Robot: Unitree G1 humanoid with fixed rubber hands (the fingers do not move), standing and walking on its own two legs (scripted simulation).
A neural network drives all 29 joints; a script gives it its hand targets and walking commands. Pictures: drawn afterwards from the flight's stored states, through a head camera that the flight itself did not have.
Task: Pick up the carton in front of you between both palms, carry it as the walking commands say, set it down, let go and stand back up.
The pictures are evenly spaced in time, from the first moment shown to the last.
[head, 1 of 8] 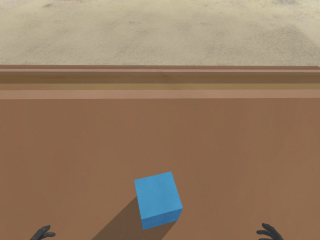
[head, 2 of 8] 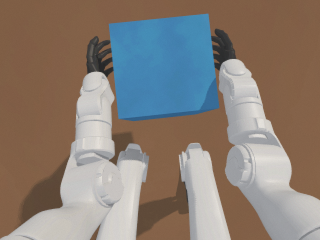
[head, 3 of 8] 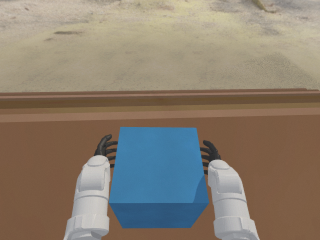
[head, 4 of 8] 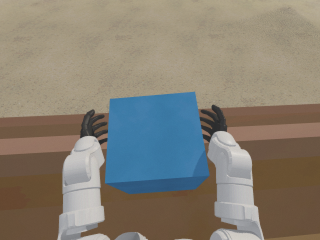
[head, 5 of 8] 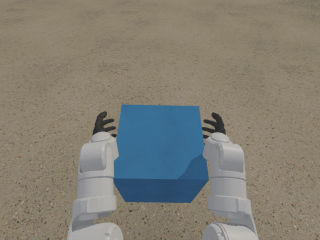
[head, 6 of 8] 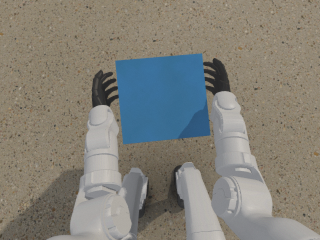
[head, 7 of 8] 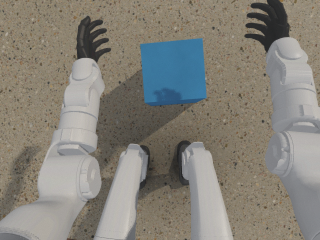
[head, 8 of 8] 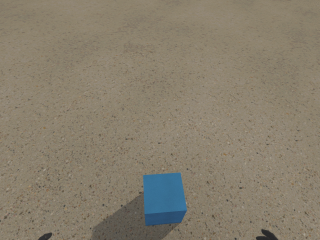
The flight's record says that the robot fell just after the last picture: no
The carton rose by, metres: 0.68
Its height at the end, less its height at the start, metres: -1.52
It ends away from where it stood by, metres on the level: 4.34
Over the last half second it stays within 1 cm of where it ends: yes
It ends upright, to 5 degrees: yes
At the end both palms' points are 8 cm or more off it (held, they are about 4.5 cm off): yes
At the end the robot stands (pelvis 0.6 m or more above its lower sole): yes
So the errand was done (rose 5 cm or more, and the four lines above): yes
